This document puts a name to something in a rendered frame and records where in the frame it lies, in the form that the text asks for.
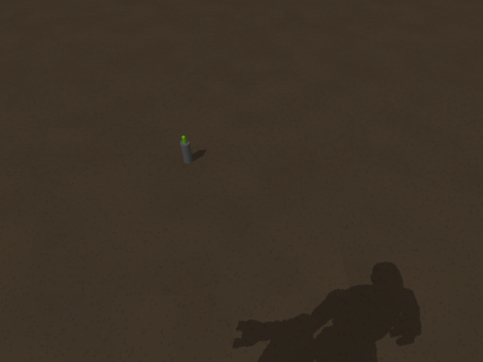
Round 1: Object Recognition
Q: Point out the bottle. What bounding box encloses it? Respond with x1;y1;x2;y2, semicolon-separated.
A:
180;136;192;164

